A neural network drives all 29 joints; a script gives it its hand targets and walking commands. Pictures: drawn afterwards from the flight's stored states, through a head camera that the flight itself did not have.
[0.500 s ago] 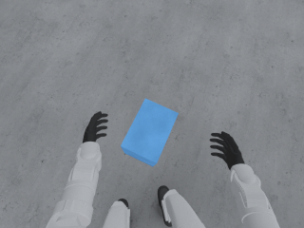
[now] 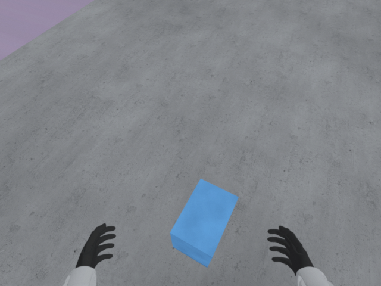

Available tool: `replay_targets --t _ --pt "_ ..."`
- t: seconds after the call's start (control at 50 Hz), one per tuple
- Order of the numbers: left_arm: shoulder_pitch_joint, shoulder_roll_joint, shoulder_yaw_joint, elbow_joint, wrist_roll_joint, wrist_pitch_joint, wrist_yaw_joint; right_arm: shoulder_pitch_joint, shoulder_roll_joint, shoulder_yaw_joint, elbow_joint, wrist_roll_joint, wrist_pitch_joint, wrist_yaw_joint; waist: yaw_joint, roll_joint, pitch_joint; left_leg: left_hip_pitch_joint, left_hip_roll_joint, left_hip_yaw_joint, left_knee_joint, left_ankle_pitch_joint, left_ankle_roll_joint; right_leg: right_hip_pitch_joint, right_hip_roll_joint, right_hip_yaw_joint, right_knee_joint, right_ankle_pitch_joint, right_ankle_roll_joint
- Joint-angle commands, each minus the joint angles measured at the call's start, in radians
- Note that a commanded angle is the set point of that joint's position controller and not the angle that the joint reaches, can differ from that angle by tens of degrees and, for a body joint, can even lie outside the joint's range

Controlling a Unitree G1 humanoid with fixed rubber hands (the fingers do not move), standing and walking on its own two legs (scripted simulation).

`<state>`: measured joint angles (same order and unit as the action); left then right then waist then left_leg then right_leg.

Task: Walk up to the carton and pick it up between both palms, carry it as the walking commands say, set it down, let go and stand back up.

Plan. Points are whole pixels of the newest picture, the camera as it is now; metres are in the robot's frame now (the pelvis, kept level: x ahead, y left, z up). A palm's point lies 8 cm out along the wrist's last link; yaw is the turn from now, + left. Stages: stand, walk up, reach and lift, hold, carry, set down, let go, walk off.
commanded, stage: let go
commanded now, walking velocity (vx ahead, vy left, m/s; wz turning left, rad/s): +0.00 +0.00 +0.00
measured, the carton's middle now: (203, 223) +0.42 -0.08 -0.63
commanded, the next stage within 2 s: stand in 0.42 s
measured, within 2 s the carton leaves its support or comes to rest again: neither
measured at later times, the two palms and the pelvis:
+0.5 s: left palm out of the picture +0.12 +0.21 -0.08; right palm (319, 273) +0.15 -0.26 -0.09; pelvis -0.01 -0.03 -0.01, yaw -1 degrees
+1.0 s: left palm out of the picture +0.06 +0.22 -0.10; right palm out of the picture +0.08 -0.31 -0.12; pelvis +0.00 -0.04 +0.00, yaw +0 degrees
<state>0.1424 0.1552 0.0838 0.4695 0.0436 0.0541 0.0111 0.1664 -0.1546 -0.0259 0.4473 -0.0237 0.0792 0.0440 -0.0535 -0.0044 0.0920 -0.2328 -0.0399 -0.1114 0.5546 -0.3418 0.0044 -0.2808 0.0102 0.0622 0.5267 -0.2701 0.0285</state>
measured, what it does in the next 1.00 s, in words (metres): stands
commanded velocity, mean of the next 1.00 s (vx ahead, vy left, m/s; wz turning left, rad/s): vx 0.00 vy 0.00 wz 0.00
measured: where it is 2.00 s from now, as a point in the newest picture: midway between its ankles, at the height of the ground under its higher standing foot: outside the picture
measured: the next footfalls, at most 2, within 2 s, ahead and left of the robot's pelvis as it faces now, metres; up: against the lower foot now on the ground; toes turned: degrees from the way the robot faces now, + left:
none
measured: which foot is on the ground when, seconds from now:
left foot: down 0.00-1.00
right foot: down 0.00-1.00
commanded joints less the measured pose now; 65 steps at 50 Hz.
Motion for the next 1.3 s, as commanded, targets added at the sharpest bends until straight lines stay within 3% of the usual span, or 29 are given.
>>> replay_targets --t 0.0,0.02,0.04,0.1,0.14,0.16,0.18,0.2,0.24,0.28,0.3,0.32,0.34,0.36,0.38,0.4,0.42,0.52,0.58,0.6,0.64,0.66,0.68,0.8,0.82,0.94,1.1,1.18,1.28 --pt "0.040 0.094 -0.018 -0.171 -0.029 -0.008 -0.010 0.000 -0.130 -0.050 -0.112 0.028 0.007 0.001 0.027 0.071 -0.211 0.043 0.030 0.027 -0.087 0.539 -0.058 0.161 0.054 -0.120 -0.001 0.309 0.041" --pt "0.017 0.133 -0.011 -0.186 -0.058 -0.006 -0.023 0.012 -0.153 -0.056 -0.106 0.014 0.015 -0.001 0.001 0.036 -0.199 0.019 0.028 0.052 -0.085 0.476 -0.061 0.180 0.046 -0.111 -0.011 0.291 0.031" --pt "-0.024 0.072 -0.045 -0.259 -0.043 -0.005 -0.016 -0.005 -0.117 -0.031 -0.121 0.023 0.019 0.013 0.023 0.094 -0.215 0.040 0.023 0.042 -0.094 0.488 -0.059 0.202 0.041 -0.102 -0.004 0.284 0.019" --pt "0.109 0.074 -0.033 -0.188 -0.076 0.000 -0.019 0.023 -0.167 -0.067 -0.137 -0.014 0.033 0.001 0.031 -0.028 -0.265 0.079 0.015 0.047 -0.074 0.551 -0.062 0.181 0.053 -0.101 -0.012 0.328 0.017" --pt "0.142 0.134 -0.025 -0.177 -0.065 0.013 -0.032 0.016 -0.155 -0.066 -0.116 -0.005 0.057 -0.010 0.069 0.031 -0.155 -0.034 0.017 0.055 -0.106 0.338 -0.040 0.243 0.040 -0.095 0.004 0.198 0.012" --pt "0.090 0.133 -0.022 -0.184 -0.087 0.007 -0.040 0.006 -0.192 -0.079 -0.129 -0.012 0.061 -0.015 0.024 -0.004 -0.097 -0.051 0.008 0.077 -0.116 0.239 -0.045 0.224 0.030 -0.075 -0.027 0.183 0.010" --pt "0.000 0.126 -0.010 -0.237 -0.058 -0.003 -0.034 -0.038 -0.138 -0.057 -0.116 -0.002 0.068 -0.010 0.050 0.049 -0.127 -0.036 0.023 0.066 -0.127 0.206 -0.041 0.237 0.031 -0.096 -0.005 0.147 0.003" --pt "0.053 0.167 0.014 -0.195 -0.054 0.006 -0.034 -0.031 -0.156 -0.066 -0.119 0.000 0.088 -0.024 0.054 -0.012 -0.094 -0.034 0.033 0.067 -0.122 0.202 -0.025 0.180 0.031 -0.098 -0.002 0.146 0.016" --pt "0.071 0.151 0.000 -0.180 -0.063 0.010 -0.036 -0.005 -0.162 -0.078 -0.122 -0.013 0.103 -0.033 0.043 0.035 -0.095 -0.086 0.016 0.088 -0.117 0.163 -0.031 0.246 0.023 -0.063 -0.005 0.140 -0.012" --pt "0.086 0.135 0.006 -0.161 -0.060 0.005 -0.031 -0.059 -0.126 -0.061 -0.146 -0.022 0.127 -0.038 0.090 -0.042 -0.144 -0.023 0.018 0.088 -0.118 0.160 -0.013 0.215 0.036 -0.094 0.001 0.081 0.001" --pt "0.052 0.144 -0.006 -0.163 -0.053 0.005 -0.030 -0.069 -0.143 -0.053 -0.146 -0.008 0.126 -0.043 0.078 0.028 -0.097 -0.061 0.018 0.099 -0.123 0.104 -0.013 0.189 0.029 -0.080 -0.012 0.035 0.000" --pt "0.013 0.108 -0.008 -0.205 -0.066 0.005 -0.036 -0.066 -0.115 -0.100 -0.175 -0.053 0.124 -0.046 0.031 -0.036 -0.147 -0.024 -0.003 0.103 -0.108 0.135 -0.012 0.201 0.038 -0.071 -0.011 0.062 -0.008" --pt "0.005 0.143 -0.016 -0.160 -0.053 0.005 -0.042 -0.056 -0.109 -0.030 -0.104 -0.010 0.149 -0.053 0.083 0.103 -0.053 -0.071 0.000 0.124 -0.137 0.081 -0.011 0.201 0.033 -0.066 -0.016 0.027 -0.022" --pt "0.101 0.149 0.009 -0.071 -0.059 0.013 -0.036 -0.031 -0.139 -0.021 -0.112 -0.007 0.155 -0.052 0.074 -0.008 -0.002 -0.058 0.014 0.111 -0.132 0.042 0.002 0.142 0.047 -0.095 -0.014 -0.003 -0.005" --pt "-0.006 0.153 -0.010 -0.160 -0.048 -0.004 -0.048 -0.049 -0.085 -0.011 -0.147 -0.025 0.158 -0.062 0.068 -0.005 -0.015 -0.070 -0.010 0.127 -0.125 0.042 -0.002 0.175 0.048 -0.081 -0.029 -0.011 -0.009" --pt "0.143 0.232 0.030 0.051 0.006 -0.030 -0.012 -0.042 -0.269 -0.079 -0.005 0.023 0.057 -0.054 0.098 0.183 -0.111 -0.060 0.034 0.053 -0.088 0.014 0.000 0.060 -0.016 -0.004 -0.016 0.040 -0.030" --pt "0.134 0.278 0.043 0.054 0.018 -0.041 0.002 -0.042 -0.232 -0.070 0.000 0.020 0.005 -0.038 0.081 0.245 -0.118 -0.040 0.046 0.034 -0.107 -0.051 -0.005 0.060 -0.011 -0.012 -0.011 0.015 -0.022" --pt "0.113 0.259 0.041 0.114 -0.003 -0.076 0.014 -0.007 -0.227 -0.075 0.078 0.005 -0.090 -0.047 0.072 -0.108 -0.077 -0.020 0.056 0.022 -0.060 0.030 -0.008 0.003 -0.036 0.039 -0.075 -0.017 -0.053" --pt "0.086 0.245 0.031 0.143 -0.014 -0.089 0.014 0.009 -0.223 -0.072 0.121 0.011 -0.111 -0.053 0.048 0.011 -0.141 0.038 0.063 0.033 -0.036 0.140 -0.018 0.029 -0.074 0.087 -0.064 0.184 -0.054" --pt "0.106 0.218 0.031 0.157 -0.011 -0.086 0.014 0.038 -0.208 -0.065 0.136 0.006 -0.114 -0.055 0.049 -0.027 -0.138 0.046 0.055 0.009 -0.054 0.093 -0.015 0.045 -0.062 0.091 -0.074 0.115 -0.049" --pt "0.098 0.216 0.029 0.174 -0.009 -0.097 0.018 0.035 -0.235 -0.070 0.173 0.008 -0.107 -0.069 0.064 -0.053 -0.132 0.062 0.082 -0.004 -0.065 0.231 -0.008 0.057 -0.052 0.056 -0.028 0.273 -0.050" --pt "0.145 0.204 0.026 0.194 -0.018 -0.102 0.023 0.056 -0.207 -0.051 0.178 0.012 -0.105 -0.068 0.069 0.022 -0.158 0.082 0.072 -0.001 -0.048 0.277 -0.010 0.087 -0.062 0.048 -0.023 0.311 -0.038" --pt "0.171 0.203 0.018 0.223 -0.020 -0.099 0.029 0.055 -0.205 -0.056 0.187 0.009 -0.105 -0.073 0.072 -0.023 -0.145 0.056 0.067 0.009 -0.042 0.259 -0.004 0.109 -0.074 0.065 -0.032 0.349 -0.039" --pt "0.144 0.218 0.026 0.248 -0.019 -0.092 0.030 0.064 -0.257 -0.067 0.248 -0.004 -0.105 -0.090 0.071 -0.037 -0.128 0.075 0.058 0.005 -0.076 0.197 -0.011 0.111 -0.072 0.082 -0.071 0.304 -0.040" --pt "0.145 0.235 0.031 0.272 -0.023 -0.083 0.027 0.103 -0.234 -0.049 0.257 0.006 -0.107 -0.095 0.061 -0.104 -0.125 0.055 0.068 0.002 -0.079 0.243 -0.010 0.144 -0.062 0.061 -0.060 0.362 -0.037" --pt "0.128 0.232 0.031 0.289 -0.025 -0.075 0.038 0.114 -0.244 -0.046 0.291 0.007 -0.096 -0.097 0.059 0.078 -0.081 0.062 0.072 0.016 -0.096 0.237 -0.025 0.080 -0.070 0.061 -0.075 0.240 -0.050" --pt "0.089 0.243 0.032 0.328 -0.022 -0.065 0.024 0.062 -0.239 -0.036 0.292 -0.004 -0.123 -0.086 0.075 -0.066 -0.034 0.019 0.084 -0.012 -0.145 0.115 0.000 0.063 -0.058 0.049 -0.136 0.046 -0.045" --pt "0.113 0.251 0.035 0.350 -0.025 -0.082 0.016 0.101 -0.249 -0.027 0.344 0.013 -0.136 -0.091 0.068 0.099 -0.089 0.012 0.103 -0.021 -0.170 0.165 0.005 0.136 -0.072 0.056 -0.080 0.208 -0.052" --pt "0.100 0.272 0.014 0.382 -0.024 -0.067 0.017 0.102 -0.299 -0.036 0.353 0.012 -0.111 -0.103 0.059 -0.061 -0.037 0.035 0.106 -0.027 -0.164 0.067 0.008 0.045 -0.063 0.068 -0.138 0.085 -0.055"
